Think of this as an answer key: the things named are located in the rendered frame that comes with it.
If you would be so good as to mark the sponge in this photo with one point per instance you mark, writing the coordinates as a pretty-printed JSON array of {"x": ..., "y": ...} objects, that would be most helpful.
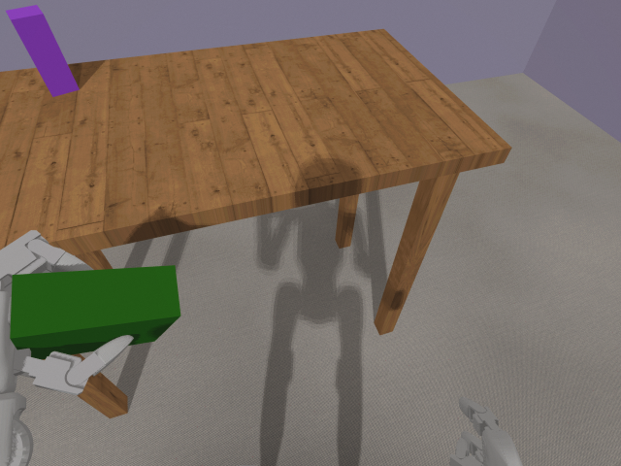
[{"x": 80, "y": 311}]

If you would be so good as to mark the table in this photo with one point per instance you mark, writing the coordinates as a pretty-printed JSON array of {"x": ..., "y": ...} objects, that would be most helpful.
[{"x": 160, "y": 144}]

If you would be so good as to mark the robot left hand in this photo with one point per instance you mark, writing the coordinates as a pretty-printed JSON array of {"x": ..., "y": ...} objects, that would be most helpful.
[{"x": 32, "y": 254}]

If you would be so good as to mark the robot left forearm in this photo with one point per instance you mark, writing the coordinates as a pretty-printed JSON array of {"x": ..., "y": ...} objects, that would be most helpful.
[{"x": 16, "y": 441}]

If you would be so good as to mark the robot right hand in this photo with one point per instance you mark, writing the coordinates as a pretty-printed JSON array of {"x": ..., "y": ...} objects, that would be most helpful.
[{"x": 496, "y": 447}]

